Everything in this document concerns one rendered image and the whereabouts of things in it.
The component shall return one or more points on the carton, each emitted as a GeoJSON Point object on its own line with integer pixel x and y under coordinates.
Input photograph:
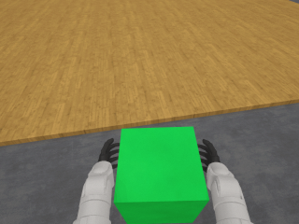
{"type": "Point", "coordinates": [160, 178]}

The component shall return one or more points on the robot right forearm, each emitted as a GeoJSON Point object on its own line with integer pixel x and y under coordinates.
{"type": "Point", "coordinates": [227, 196]}

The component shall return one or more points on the robot left hand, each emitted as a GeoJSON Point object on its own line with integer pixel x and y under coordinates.
{"type": "Point", "coordinates": [106, 153]}

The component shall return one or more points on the robot left forearm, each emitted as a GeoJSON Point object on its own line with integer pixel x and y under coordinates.
{"type": "Point", "coordinates": [95, 200]}

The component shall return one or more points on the robot right hand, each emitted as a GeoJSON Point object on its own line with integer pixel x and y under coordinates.
{"type": "Point", "coordinates": [210, 154]}

